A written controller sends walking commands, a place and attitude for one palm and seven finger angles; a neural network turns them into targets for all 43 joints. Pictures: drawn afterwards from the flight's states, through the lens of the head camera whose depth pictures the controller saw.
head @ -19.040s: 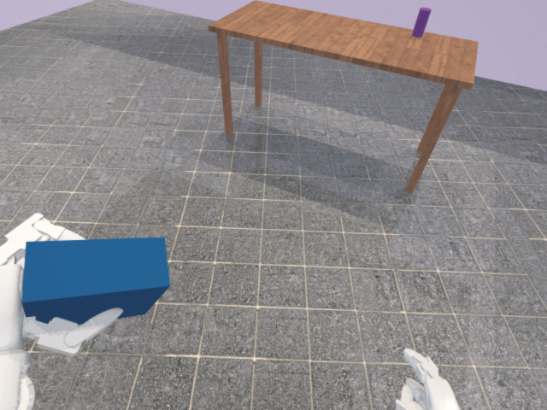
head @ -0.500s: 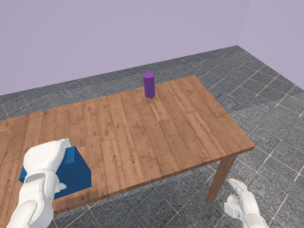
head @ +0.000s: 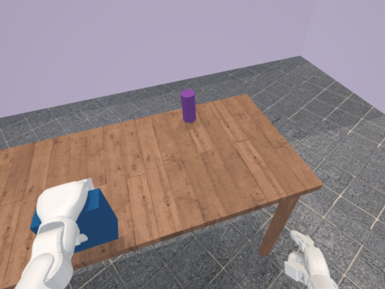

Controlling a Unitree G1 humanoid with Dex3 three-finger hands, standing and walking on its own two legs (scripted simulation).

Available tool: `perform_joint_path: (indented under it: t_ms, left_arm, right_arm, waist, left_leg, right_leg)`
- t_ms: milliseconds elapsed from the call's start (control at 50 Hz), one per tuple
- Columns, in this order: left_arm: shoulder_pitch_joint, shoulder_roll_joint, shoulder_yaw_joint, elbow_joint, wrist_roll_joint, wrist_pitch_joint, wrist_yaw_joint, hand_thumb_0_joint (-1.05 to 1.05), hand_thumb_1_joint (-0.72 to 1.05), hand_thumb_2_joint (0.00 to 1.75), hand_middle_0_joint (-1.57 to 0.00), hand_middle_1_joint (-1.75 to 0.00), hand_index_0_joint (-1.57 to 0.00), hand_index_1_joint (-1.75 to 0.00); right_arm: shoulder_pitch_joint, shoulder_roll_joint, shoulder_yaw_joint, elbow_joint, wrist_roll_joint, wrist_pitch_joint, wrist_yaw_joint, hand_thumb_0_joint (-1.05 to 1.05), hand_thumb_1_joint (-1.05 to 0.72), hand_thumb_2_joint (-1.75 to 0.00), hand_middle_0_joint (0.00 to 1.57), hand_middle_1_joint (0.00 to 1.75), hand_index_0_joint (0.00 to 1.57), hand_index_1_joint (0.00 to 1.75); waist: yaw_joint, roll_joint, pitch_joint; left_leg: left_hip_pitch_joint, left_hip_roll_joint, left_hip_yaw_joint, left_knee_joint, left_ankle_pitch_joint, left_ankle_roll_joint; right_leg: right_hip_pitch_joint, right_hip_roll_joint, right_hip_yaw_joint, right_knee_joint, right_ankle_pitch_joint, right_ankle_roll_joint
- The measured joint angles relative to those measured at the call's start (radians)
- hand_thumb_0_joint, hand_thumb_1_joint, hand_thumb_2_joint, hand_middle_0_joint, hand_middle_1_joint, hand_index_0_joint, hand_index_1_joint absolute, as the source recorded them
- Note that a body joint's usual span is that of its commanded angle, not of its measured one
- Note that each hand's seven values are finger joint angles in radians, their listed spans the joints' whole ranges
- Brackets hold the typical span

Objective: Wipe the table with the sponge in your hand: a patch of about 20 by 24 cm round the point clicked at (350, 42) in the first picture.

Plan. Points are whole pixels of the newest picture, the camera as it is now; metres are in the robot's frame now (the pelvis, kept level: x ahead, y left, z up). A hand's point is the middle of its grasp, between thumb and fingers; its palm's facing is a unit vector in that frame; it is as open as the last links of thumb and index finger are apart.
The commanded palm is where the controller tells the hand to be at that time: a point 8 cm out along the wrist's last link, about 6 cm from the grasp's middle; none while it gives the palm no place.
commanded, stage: move the sponge above the wiping area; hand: left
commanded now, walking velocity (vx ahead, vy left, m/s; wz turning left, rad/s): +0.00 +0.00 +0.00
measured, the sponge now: (83, 228) +0.22 +0.30 -0.02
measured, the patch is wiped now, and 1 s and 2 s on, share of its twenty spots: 0.00 0.00 0.00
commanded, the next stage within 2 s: lower the sponge onto the table in 0.96 s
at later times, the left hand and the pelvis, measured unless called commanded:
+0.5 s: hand (77, 216) +0.23 +0.31 +0.00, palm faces -0.10 -0.08 -0.99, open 10.0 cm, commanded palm +0.22 +0.31 +0.07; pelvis +0.00 +0.00 +0.00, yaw +0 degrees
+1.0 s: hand (80, 213) +0.23 +0.30 +0.01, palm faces -0.06 -0.08 -0.99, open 10.0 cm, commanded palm +0.21 +0.29 +0.08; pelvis +0.01 +0.00 +0.00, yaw +0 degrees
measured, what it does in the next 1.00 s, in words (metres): stands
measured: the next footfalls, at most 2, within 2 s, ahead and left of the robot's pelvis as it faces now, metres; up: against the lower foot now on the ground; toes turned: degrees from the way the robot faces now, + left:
none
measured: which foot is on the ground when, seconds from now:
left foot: down 0.00-1.00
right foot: down 0.00-1.00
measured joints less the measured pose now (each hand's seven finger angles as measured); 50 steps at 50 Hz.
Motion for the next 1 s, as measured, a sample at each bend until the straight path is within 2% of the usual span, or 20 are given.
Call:
perform_joint_path:
  t_ms: [140,260,480,660,1000]
  left_arm:
    - [-0.014,0.001,0.025,0.044,0.000,-0.003,0.031,0.00,-0.47,1.02,-0.75,-1.34,-0.75,-1.34]
    - [-0.004,0.004,0.039,0.068,-0.008,-0.004,0.031,0.00,-0.47,1.02,-0.75,-1.34,-0.75,-1.34]
    - [-0.015,0.000,0.050,0.124,0.005,-0.054,0.067,0.00,-0.47,1.02,-0.75,-1.34,-0.75,-1.34]
    - [-0.014,0.000,0.047,0.110,-0.001,-0.035,0.077,0.00,-0.47,1.02,-0.75,-1.34,-0.75,-1.34]
    - [0.002,-0.033,-0.003,0.052,0.010,0.015,0.075,0.00,-0.47,1.02,-0.75,-1.34,-0.75,-1.34]
  right_arm:
    - [0.010,0.001,-0.007,0.006,0.005,0.002,0.003,0.02,-0.90,-0.90,0.20,0.30,0.20,0.30]
    - [0.022,-0.008,-0.014,0.006,0.008,0.005,0.004,0.02,-0.90,-0.90,0.20,0.30,0.20,0.30]
    - [0.030,-0.009,-0.028,0.017,0.008,0.000,-0.001,0.02,-0.90,-0.90,0.20,0.30,0.20,0.30]
    - [0.035,-0.007,-0.030,0.013,0.011,-0.001,0.005,0.02,-0.90,-0.90,0.20,0.30,0.20,0.30]
    - [0.007,0.010,-0.010,-0.001,0.009,0.012,0.016,0.02,-0.90,-0.90,0.20,0.30,0.20,0.30]
  waist:
    - [-0.012,-0.004,-0.006]
    - [-0.022,-0.003,-0.014]
    - [-0.021,-0.013,-0.016]
    - [-0.026,-0.007,-0.026]
    - [-0.009,-0.002,-0.028]
  left_leg:
    - [-0.011,0.006,0.003,0.006,-0.004,-0.004]
    - [-0.023,0.008,0.002,0.014,-0.009,-0.005]
    - [-0.051,0.012,0.001,0.040,-0.021,-0.006]
    - [-0.055,0.007,0.000,0.045,-0.026,-0.002]
    - [-0.028,0.001,0.001,0.028,-0.023,-0.001]
  right_leg:
    - [-0.013,0.006,0.003,0.006,-0.002,-0.004]
    - [-0.024,0.008,0.004,0.013,-0.006,-0.005]
    - [-0.049,0.012,0.003,0.033,-0.015,-0.006]
    - [-0.051,0.008,0.003,0.034,-0.018,-0.002]
    - [-0.028,0.002,0.005,0.026,-0.020,0.000]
